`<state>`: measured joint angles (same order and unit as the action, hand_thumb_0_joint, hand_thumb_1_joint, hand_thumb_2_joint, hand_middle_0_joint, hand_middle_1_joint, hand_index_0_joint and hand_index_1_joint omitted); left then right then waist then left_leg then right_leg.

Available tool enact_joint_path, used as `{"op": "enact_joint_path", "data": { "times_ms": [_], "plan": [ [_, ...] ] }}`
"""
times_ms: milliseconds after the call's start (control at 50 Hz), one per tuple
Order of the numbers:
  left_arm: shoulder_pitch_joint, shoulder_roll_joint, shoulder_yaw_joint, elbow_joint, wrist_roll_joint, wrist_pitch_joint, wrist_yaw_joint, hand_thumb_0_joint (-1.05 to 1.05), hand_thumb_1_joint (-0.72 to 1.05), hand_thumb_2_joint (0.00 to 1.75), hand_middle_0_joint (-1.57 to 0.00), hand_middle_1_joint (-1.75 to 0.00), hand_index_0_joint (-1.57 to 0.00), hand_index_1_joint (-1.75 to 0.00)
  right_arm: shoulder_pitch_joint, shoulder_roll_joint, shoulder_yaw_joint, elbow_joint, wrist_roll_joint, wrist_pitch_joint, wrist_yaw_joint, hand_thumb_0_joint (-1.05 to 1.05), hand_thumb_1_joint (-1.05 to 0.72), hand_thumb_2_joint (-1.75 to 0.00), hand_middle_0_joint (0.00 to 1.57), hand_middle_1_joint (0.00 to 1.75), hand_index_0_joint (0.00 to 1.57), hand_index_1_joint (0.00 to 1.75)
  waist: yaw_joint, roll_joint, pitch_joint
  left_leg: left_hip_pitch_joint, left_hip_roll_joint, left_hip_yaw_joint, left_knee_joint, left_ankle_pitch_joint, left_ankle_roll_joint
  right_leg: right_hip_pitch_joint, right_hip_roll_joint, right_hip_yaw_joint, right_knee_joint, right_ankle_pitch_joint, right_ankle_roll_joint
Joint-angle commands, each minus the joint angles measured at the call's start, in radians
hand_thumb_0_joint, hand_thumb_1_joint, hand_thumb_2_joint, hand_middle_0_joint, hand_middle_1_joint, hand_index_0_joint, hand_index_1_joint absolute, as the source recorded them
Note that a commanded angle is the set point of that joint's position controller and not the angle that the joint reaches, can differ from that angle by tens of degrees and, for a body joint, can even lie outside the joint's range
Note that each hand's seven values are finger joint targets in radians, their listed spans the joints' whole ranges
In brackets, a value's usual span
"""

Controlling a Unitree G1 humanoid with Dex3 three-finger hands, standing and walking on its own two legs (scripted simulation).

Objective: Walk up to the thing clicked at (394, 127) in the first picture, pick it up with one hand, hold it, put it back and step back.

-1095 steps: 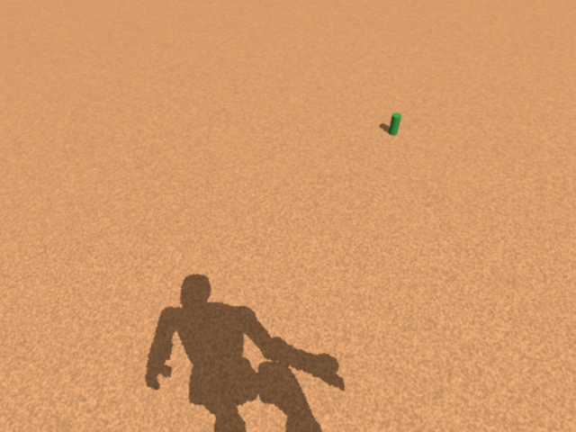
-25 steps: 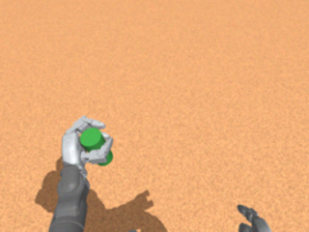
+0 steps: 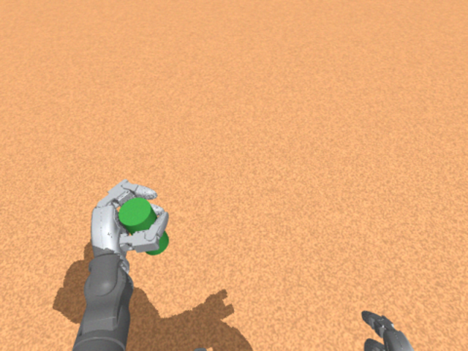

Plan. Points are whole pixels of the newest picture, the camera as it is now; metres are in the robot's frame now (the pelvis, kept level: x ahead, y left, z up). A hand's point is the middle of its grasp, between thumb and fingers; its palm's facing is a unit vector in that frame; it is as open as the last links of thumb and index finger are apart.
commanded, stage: hold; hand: left
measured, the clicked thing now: (146, 228) +0.33 +0.18 +0.02
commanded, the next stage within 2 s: crouch in 0.72 s
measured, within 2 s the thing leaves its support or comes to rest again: neither
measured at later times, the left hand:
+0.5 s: hand (146, 220) +0.33 +0.17 +0.05, palm faces +0.19 -0.98 -0.02, open 7.1 cm
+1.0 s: hand (145, 222) +0.33 +0.17 +0.04, palm faces +0.19 -0.98 -0.01, open 7.1 cm
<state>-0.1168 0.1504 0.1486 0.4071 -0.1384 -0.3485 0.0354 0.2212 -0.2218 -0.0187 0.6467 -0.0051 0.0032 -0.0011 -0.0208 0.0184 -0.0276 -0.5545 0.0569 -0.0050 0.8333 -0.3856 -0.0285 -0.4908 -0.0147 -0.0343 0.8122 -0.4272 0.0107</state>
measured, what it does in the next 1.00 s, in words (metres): stands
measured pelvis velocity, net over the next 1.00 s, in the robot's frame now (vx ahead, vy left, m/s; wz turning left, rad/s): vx -0.01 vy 0.00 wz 0.00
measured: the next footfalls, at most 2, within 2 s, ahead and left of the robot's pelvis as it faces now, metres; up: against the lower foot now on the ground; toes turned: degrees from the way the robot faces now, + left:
none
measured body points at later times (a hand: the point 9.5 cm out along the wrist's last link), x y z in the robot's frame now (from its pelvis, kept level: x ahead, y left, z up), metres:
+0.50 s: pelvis -0.01 +0.00 +0.00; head +0.03 +0.00 +0.45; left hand +0.31 +0.22 +0.06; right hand +0.13 -0.24 -0.11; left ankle +0.02 +0.14 -0.70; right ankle -0.01 -0.13 -0.70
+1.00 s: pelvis -0.01 +0.00 +0.00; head +0.04 +0.01 +0.45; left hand +0.31 +0.23 +0.04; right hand +0.13 -0.24 -0.11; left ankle +0.02 +0.14 -0.70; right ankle -0.01 -0.13 -0.70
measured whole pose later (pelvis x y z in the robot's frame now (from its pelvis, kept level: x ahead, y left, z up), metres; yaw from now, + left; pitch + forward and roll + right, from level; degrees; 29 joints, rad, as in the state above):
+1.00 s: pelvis -0.01 +0.00 +0.00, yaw +0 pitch +7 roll -1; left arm -0.14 0.15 0.15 0.45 -0.13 -0.36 0.05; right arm 0.21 -0.21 -0.01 0.65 -0.01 -0.01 -0.01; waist -0.03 0.02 -0.03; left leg -0.59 0.05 0.00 0.85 -0.38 -0.02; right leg -0.52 -0.02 -0.03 0.83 -0.42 0.02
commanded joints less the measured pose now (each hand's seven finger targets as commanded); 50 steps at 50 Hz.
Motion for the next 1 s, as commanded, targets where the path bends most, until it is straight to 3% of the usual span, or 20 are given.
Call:
{"op": "enact_joint_path", "data": {
  "times_ms": [0,40,80,180,220,260,280,340,380,400,460,480,540,580,620,640,700,780,840,980],
  "plan": [
    [-0.261,0.123,0.040,-0.227,-0.002,-0.086,0.003,0.00,0.39,1.20,-1.25,-1.34,-1.26,-1.34,-0.038,-0.130,-0.050,-0.126,0.008,-0.042,-0.012,0.00,-0.89,-0.90,0.20,0.30,0.20,0.30,-0.007,-0.008,-0.258,0.165,-0.036,0.012,-0.105,0.228,0.033,0.055,0.022,-0.005,-0.118,0.294,-0.009],
    [-0.254,0.136,0.059,-0.219,-0.002,-0.090,0.004,0.00,0.38,1.18,-1.25,-1.33,-1.26,-1.33,-0.037,-0.129,-0.049,-0.122,0.008,-0.040,-0.015,0.00,-0.89,-0.90,0.20,0.30,0.20,0.30,-0.004,-0.013,-0.263,0.159,-0.035,0.010,-0.103,0.222,0.035,0.051,0.022,-0.005,-0.117,0.287,-0.009],
    [-0.266,0.106,0.029,-0.239,-0.008,-0.094,0.000,0.00,0.38,1.18,-1.25,-1.33,-1.26,-1.33,-0.036,-0.126,-0.046,-0.123,0.008,-0.043,-0.014,0.00,-0.90,-0.90,0.20,0.30,0.20,0.30,-0.007,-0.017,-0.267,0.164,-0.035,0.009,-0.106,0.206,0.034,0.052,0.022,-0.005,-0.117,0.273,-0.010],
    [-0.308,0.125,0.027,-0.243,-0.001,-0.092,0.001,0.00,0.39,1.18,-1.24,-1.32,-1.25,-1.32,-0.040,-0.124,-0.044,-0.122,0.007,-0.047,-0.021,0.00,-0.89,-0.90,0.20,0.30,0.20,0.30,-0.013,-0.015,-0.292,0.170,-0.039,0.016,-0.101,0.204,0.035,0.060,0.017,0.004,-0.125,0.282,-0.006],
    [-0.262,0.104,0.013,-0.218,-0.001,-0.083,0.002,0.00,0.39,1.18,-1.24,-1.32,-1.25,-1.32,-0.036,-0.131,-0.047,-0.122,0.006,-0.047,-0.020,0.00,-0.89,-0.90,0.20,0.30,0.20,0.30,-0.010,-0.003,-0.274,0.179,-0.035,0.010,-0.110,0.207,0.030,0.049,0.023,-0.007,-0.119,0.272,-0.011],
    [-0.286,0.109,0.019,-0.227,-0.001,-0.080,0.006,0.00,0.40,1.17,-1.24,-1.31,-1.25,-1.31,-0.048,-0.124,-0.042,-0.125,0.009,-0.047,-0.023,0.00,-0.89,-0.90,0.20,0.30,0.20,0.30,-0.006,-0.023,-0.266,0.167,-0.039,0.014,-0.110,0.188,0.031,0.059,0.019,-0.002,-0.134,0.258,-0.008],
    [-0.263,0.127,0.046,-0.213,-0.002,-0.078,0.009,0.00,0.40,1.18,-1.25,-1.32,-1.26,-1.32,-0.051,-0.121,-0.041,-0.122,0.008,-0.047,-0.025,0.00,-0.89,-0.90,0.20,0.30,0.20,0.30,0.004,-0.036,-0.258,0.143,-0.042,0.015,-0.112,0.167,0.034,0.065,0.018,-0.001,-0.139,0.240,-0.007],
    [-0.271,0.103,0.023,-0.213,-0.004,-0.074,0.012,0.00,0.38,1.18,-1.25,-1.33,-1.26,-1.33,-0.056,-0.119,-0.037,-0.127,0.008,-0.049,-0.026,0.00,-0.89,-0.90,0.20,0.30,0.20,0.30,-0.007,-0.011,-0.244,0.157,-0.039,0.016,-0.120,0.157,0.030,0.046,0.022,-0.003,-0.138,0.225,-0.010],
    [-0.254,0.108,0.038,-0.187,-0.002,-0.070,0.015,0.00,0.41,1.20,-1.25,-1.33,-1.26,-1.33,-0.056,-0.123,-0.041,-0.124,0.008,-0.053,-0.026,0.00,-0.89,-0.90,0.20,0.30,0.20,0.30,-0.004,-0.019,-0.220,0.137,-0.037,0.013,-0.122,0.147,0.029,0.032,0.025,-0.008,-0.133,0.215,-0.011],
    [-0.254,0.126,0.060,-0.197,-0.004,-0.072,0.017,0.00,0.42,1.21,-1.25,-1.33,-1.26,-1.34,-0.054,-0.124,-0.043,-0.126,0.010,-0.052,-0.024,0.00,-0.89,-0.90,0.20,0.30,0.20,0.30,0.002,-0.025,-0.232,0.139,-0.038,0.014,-0.120,0.152,0.031,0.041,0.023,-0.006,-0.135,0.220,-0.010],
    [-0.274,0.125,0.045,-0.222,-0.001,-0.079,0.011,0.00,0.40,1.20,-1.25,-1.34,-1.26,-1.34,-0.039,-0.120,-0.040,-0.123,0.007,-0.048,-0.026,0.00,-0.89,-0.90,0.20,0.30,0.20,0.30,-0.004,-0.038,-0.283,0.157,-0.039,0.016,-0.108,0.208,0.035,0.080,0.022,0.001,-0.125,0.283,-0.006],
    [-0.287,0.148,0.064,-0.239,-0.002,-0.081,0.012,0.00,0.39,1.19,-1.25,-1.34,-1.26,-1.33,-0.048,-0.117,-0.037,-0.124,0.009,-0.048,-0.026,0.00,-0.89,-0.90,0.20,0.30,0.20,0.30,0.008,-0.013,-0.277,0.156,-0.042,0.020,-0.104,0.219,0.033,0.081,0.020,0.004,-0.126,0.292,-0.007],
    [-0.323,0.128,0.034,-0.245,-0.001,-0.083,0.008,0.00,0.40,1.19,-1.25,-1.33,-1.26,-1.33,-0.032,-0.125,-0.042,-0.119,0.007,-0.052,-0.027,0.00,-0.89,-0.90,0.20,0.30,0.20,0.30,-0.016,0.000,-0.293,0.193,-0.034,0.014,-0.106,0.241,0.032,0.060,0.026,0.000,-0.117,0.304,-0.009],
    [-0.271,0.112,0.038,-0.183,-0.003,-0.076,0.005,0.00,0.42,1.20,-1.25,-1.33,-1.25,-1.33,-0.036,-0.123,-0.043,-0.116,0.008,-0.052,-0.028,0.00,-0.89,-0.90,0.20,0.30,0.20,0.30,-0.017,-0.011,-0.257,0.166,-0.036,0.015,-0.107,0.205,0.032,0.041,0.024,-0.001,-0.128,0.273,-0.009],
    [-0.262,0.080,0.003,-0.195,-0.010,-0.072,-0.005,0.00,0.42,1.20,-1.26,-1.34,-1.26,-1.34,-0.041,-0.120,-0.040,-0.118,0.010,-0.056,-0.025,0.00,-0.89,-0.90,0.20,0.30,0.20,0.30,-0.013,-0.039,-0.235,0.147,-0.037,0.014,-0.109,0.199,0.034,0.049,0.022,-0.003,-0.131,0.272,-0.008],
    [-0.265,0.116,0.040,-0.210,-0.012,-0.078,-0.004,0.00,0.40,1.20,-1.26,-1.34,-1.27,-1.35,-0.037,-0.124,-0.044,-0.116,0.009,-0.057,-0.023,0.00,-0.90,-0.90,0.20,0.30,0.20,0.30,-0.003,-0.022,-0.271,0.159,-0.037,0.012,-0.105,0.220,0.034,0.063,0.022,-0.004,-0.122,0.290,-0.009],
    [-0.240,0.115,0.026,-0.228,-0.004,-0.072,0.000,0.00,0.38,1.18,-1.25,-1.34,-1.26,-1.34,-0.030,-0.129,-0.048,-0.125,0.010,-0.054,-0.021,0.00,-0.90,-0.90,0.20,0.30,0.20,0.30,0.002,-0.015,-0.300,0.193,-0.034,0.012,-0.105,0.261,0.032,0.080,0.026,-0.006,-0.119,0.316,-0.010],
    [-0.290,0.136,0.059,-0.235,-0.004,-0.078,0.015,0.00,0.39,1.18,-1.25,-1.32,-1.25,-1.33,-0.037,-0.124,-0.044,-0.120,0.011,-0.053,-0.022,0.00,-0.89,-0.90,0.20,0.30,0.20,0.30,0.001,-0.003,-0.269,0.169,-0.034,0.012,-0.106,0.243,0.031,0.064,0.025,-0.005,-0.118,0.301,-0.013],
    [-0.281,0.107,0.019,-0.219,0.010,-0.073,0.019,0.00,0.41,1.20,-1.19,-1.28,-1.20,-1.27,-0.038,-0.119,-0.041,-0.118,0.007,-0.050,-0.021,0.00,-0.89,-0.91,0.20,0.30,0.20,0.30,-0.010,-0.001,-0.241,0.163,-0.032,0.009,-0.112,0.216,0.030,0.037,0.027,-0.008,-0.117,0.271,-0.014],
    [-0.251,0.100,0.051,-0.087,0.004,-0.102,0.008,0.00,0.42,1.23,-1.23,-1.33,-1.25,-1.32,-0.028,-0.127,-0.055,-0.096,-0.001,-0.055,-0.012,0.00,-0.89,-0.90,0.20,0.30,0.20,0.30,-0.017,-0.039,-0.219,0.077,-0.032,0.004,-0.071,0.171,0.036,-0.030,0.024,-0.006,-0.081,0.240,-0.013]
  ]
}}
